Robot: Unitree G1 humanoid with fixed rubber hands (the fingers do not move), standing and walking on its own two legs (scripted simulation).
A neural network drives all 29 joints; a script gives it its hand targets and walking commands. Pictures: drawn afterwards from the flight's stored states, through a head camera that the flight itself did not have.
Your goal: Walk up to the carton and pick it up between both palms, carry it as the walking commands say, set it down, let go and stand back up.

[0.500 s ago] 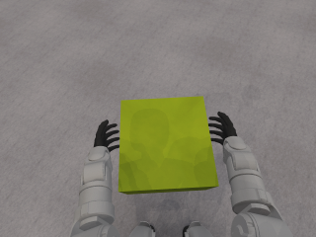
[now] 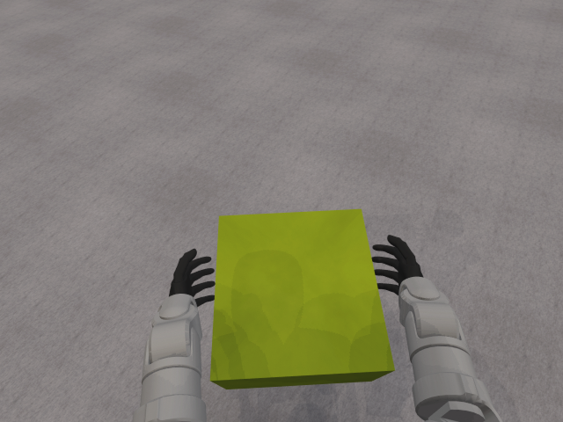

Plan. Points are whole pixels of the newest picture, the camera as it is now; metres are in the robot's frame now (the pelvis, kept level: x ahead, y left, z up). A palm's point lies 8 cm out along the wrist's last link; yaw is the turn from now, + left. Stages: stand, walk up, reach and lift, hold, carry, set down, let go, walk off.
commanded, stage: reach and lift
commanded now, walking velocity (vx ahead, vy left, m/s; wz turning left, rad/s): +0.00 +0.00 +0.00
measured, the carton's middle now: (294, 298) +0.35 +0.02 -0.09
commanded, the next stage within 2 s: hold in 1.74 s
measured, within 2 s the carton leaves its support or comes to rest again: neither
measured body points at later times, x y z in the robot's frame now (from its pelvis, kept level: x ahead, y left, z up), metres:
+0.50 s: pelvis +0.01 +0.00 +0.01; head -0.03 -0.01 +0.46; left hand +0.30 +0.19 +0.05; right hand +0.33 -0.16 +0.05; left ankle +0.02 +0.12 -0.73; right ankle +0.02 -0.12 -0.73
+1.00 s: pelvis +0.01 +0.00 +0.01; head -0.04 +0.00 +0.46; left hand +0.31 +0.17 +0.06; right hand +0.31 -0.17 +0.06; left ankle +0.02 +0.12 -0.73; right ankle +0.02 -0.12 -0.73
